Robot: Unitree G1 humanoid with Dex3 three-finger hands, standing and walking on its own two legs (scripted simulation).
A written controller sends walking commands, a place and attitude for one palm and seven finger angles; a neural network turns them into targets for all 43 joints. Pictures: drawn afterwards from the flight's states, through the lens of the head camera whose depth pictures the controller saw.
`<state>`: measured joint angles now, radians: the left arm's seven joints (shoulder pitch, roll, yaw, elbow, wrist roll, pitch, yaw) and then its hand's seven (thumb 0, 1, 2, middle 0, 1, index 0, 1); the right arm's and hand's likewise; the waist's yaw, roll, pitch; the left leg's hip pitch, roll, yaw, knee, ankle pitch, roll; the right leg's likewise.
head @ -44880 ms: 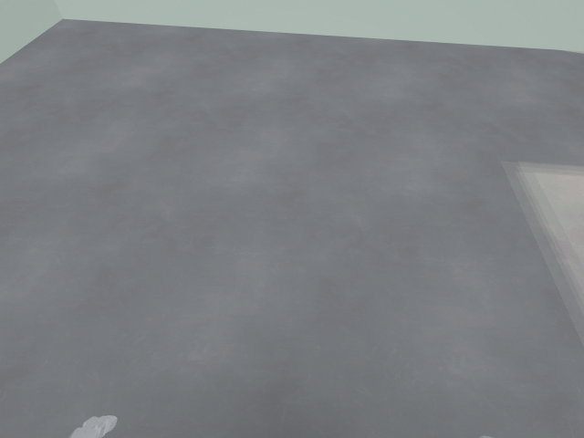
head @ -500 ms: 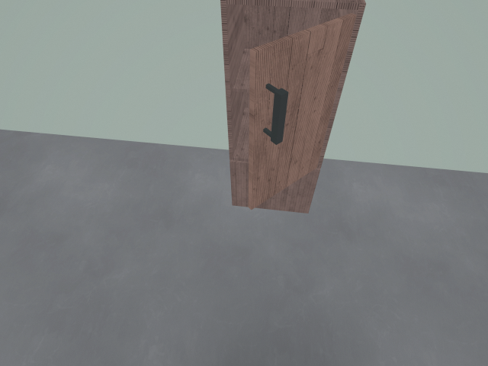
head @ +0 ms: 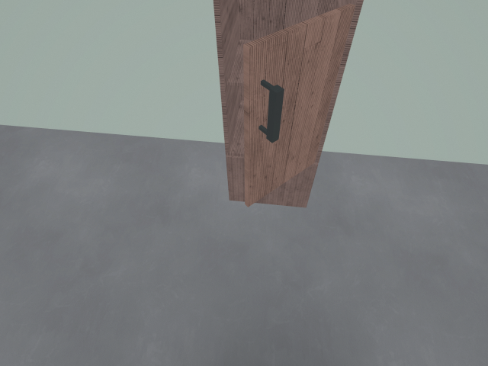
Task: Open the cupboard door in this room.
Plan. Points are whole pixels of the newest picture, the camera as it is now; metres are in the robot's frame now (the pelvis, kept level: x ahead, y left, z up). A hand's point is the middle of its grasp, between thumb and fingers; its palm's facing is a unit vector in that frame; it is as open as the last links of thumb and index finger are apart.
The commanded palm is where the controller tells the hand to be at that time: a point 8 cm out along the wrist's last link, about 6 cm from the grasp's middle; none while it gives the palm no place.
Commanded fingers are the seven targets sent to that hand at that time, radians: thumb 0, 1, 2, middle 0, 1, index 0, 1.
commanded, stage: look to check the result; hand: left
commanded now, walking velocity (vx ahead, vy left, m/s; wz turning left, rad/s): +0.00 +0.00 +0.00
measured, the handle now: (268, 111) +0.69 -0.02 +0.00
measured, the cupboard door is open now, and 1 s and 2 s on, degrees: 46 46 46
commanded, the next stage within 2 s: walk to a spot facing it in 0.24 s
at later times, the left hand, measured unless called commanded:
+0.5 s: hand out of the picture +0.09 +0.23 -0.16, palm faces -0.03 -0.95 -0.32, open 7.4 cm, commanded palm none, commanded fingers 0.00 0.90 0.90 -0.20 -0.30 -0.20 -0.30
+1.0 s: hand out of the picture +0.08 +0.15 -0.17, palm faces -0.24 -0.93 -0.27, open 7.4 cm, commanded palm none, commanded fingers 0.00 0.90 0.90 -0.20 -0.30 -0.20 -0.30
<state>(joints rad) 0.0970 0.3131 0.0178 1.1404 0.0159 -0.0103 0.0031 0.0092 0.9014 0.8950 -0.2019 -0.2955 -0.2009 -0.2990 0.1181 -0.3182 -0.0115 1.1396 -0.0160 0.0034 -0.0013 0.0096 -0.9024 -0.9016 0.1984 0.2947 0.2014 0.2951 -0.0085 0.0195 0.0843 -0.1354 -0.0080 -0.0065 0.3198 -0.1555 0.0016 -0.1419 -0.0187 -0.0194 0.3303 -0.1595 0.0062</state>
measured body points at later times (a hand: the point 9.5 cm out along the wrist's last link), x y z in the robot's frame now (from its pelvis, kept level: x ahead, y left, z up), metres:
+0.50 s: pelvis +0.02 -0.01 +0.00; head +0.04 -0.01 +0.45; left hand +0.10 +0.28 -0.14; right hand +0.09 -0.29 -0.14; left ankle +0.01 +0.12 -0.75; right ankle +0.01 -0.12 -0.75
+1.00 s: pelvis +0.00 -0.03 -0.01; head +0.06 -0.07 +0.44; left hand +0.10 +0.20 -0.15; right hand +0.01 -0.30 -0.16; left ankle +0.02 +0.13 -0.68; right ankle +0.00 -0.11 -0.75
